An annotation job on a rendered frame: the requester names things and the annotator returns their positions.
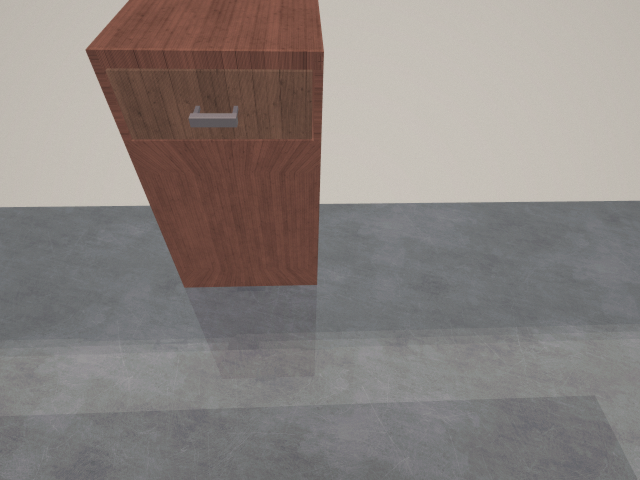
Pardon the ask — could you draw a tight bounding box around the drawer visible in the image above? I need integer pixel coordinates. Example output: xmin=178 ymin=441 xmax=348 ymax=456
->
xmin=105 ymin=68 xmax=313 ymax=139

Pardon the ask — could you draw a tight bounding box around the cabinet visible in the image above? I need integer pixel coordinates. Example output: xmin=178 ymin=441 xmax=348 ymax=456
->
xmin=85 ymin=0 xmax=324 ymax=288

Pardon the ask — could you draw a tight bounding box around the handle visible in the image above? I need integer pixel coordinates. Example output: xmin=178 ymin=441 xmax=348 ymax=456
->
xmin=188 ymin=106 xmax=239 ymax=127

